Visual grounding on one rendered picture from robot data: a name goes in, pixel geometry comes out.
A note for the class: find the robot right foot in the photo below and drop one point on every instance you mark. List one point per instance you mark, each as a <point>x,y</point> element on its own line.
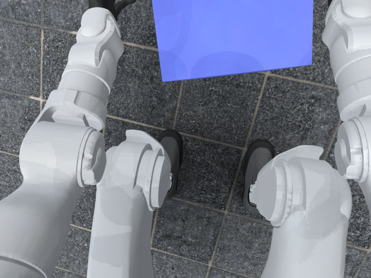
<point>259,153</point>

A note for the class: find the carton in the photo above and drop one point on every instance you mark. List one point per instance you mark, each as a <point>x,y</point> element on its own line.
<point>209,38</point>

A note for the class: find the left robot thigh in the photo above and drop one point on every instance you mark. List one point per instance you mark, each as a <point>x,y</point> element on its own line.
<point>120,243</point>

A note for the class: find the robot left upper arm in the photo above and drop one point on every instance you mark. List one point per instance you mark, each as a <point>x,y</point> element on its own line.
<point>58,161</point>

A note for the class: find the right robot forearm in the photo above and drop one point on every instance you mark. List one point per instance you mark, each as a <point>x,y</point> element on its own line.
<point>347,35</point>

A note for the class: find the robot right upper arm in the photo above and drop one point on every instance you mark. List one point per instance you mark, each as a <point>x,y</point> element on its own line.
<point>352,153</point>

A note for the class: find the left robot hand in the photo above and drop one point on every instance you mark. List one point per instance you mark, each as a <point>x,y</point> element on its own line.
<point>109,4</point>

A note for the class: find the left robot forearm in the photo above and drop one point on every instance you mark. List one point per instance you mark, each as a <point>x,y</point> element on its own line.
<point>86,82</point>

